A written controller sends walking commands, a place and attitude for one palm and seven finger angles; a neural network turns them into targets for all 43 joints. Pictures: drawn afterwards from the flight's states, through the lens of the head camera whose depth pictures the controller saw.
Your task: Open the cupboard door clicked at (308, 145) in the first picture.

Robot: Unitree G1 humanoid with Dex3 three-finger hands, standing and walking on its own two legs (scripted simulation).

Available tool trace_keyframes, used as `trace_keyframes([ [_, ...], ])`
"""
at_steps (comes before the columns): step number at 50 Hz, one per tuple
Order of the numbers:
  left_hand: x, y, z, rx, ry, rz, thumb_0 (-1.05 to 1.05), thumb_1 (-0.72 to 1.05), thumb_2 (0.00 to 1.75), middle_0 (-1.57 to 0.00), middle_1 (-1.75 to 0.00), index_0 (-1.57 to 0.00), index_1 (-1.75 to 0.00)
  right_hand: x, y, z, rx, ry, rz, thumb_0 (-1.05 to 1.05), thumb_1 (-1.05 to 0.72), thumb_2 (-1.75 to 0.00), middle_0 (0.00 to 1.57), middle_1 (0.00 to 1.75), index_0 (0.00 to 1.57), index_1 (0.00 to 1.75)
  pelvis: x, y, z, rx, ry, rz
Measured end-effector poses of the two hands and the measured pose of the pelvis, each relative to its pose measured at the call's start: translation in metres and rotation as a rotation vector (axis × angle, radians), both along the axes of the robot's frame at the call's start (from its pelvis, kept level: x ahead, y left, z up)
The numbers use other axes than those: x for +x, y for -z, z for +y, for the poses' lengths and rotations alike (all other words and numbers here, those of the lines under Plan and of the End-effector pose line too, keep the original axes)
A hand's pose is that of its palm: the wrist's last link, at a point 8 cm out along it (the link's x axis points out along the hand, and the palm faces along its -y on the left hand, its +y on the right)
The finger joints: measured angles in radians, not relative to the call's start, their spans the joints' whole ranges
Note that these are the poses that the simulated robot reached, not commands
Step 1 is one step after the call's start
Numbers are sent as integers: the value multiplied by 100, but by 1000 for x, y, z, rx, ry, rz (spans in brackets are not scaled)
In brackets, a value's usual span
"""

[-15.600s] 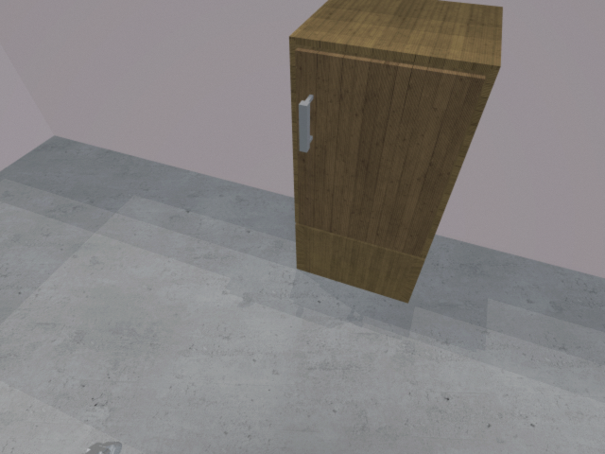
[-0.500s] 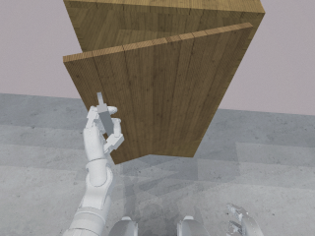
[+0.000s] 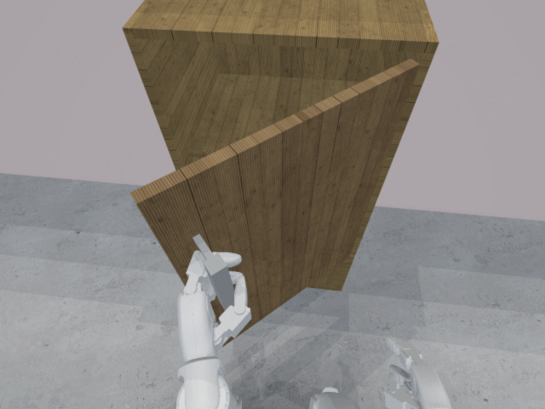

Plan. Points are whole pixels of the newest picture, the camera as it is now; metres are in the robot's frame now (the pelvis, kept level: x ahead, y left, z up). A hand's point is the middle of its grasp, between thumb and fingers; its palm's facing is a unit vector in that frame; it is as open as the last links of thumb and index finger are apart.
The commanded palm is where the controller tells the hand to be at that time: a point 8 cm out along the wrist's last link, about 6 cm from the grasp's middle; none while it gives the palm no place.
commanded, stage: open thumb and fingers to let go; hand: left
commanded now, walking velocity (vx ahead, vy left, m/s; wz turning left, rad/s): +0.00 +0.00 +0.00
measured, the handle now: (215, 274) +0.30 +0.09 +0.04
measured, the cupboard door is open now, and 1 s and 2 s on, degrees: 42 41 42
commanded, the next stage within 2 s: slide the hand sideways off the handle in 0.82 s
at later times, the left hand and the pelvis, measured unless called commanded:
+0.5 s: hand (238, 300) +0.26 +0.06 +0.03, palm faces +0.27 -0.96 -0.01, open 12.1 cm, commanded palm +0.22 +0.11 +0.03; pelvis -0.01 -0.01 -0.01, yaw +1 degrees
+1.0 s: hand (233, 306) +0.26 +0.07 +0.03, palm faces +0.10 -0.99 -0.04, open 15.0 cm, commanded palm +0.22 +0.11 +0.03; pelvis -0.01 +0.02 -0.01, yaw +0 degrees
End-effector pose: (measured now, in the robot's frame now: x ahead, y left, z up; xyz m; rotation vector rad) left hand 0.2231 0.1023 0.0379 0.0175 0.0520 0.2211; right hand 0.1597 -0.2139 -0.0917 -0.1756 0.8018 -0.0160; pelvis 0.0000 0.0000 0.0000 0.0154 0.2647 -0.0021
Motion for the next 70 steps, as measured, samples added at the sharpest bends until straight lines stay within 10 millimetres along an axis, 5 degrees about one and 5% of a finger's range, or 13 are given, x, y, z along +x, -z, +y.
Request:
trace_keyframes([
  [11,5,2,1,-2,-73,-12,1,53,73,-36,-132,-39,-132,14,5,-4,2,-30,-40,1,-90,-90,20,30,20,30,-6,6,-11,9,-18,1],
  [25,6,2,3,-10,-58,-24,0,-23,42,-31,-123,-35,-123,-3,10,-10,-20,-4,7,1,-90,-90,20,30,20,30,-9,7,-7,8,-16,3],
  [31,9,3,5,-9,-48,-27,-1,-41,34,-28,-109,-32,-109,-8,11,-6,-24,3,17,1,-90,-90,20,30,20,30,-10,7,-2,3,-12,3],
  [48,9,2,11,-1,16,-25,-1,-50,30,-39,-63,-39,-65,-1,3,17,-11,-24,-21,1,-90,-90,20,30,20,30,-11,7,13,-13,-7,1],
  [56,-3,3,23,8,465,-32,-2,-50,30,-24,-42,-20,-43,-4,4,16,-16,10,-47,1,-90,-90,20,30,21,30,-16,14,24,-22,-12,-7],
  [70,-14,4,28,-33,414,-20,-2,-50,30,-17,-33,-19,-33,-9,-1,28,-13,32,-61,1,-90,-90,20,30,20,30,-14,20,35,-22,11,6],
])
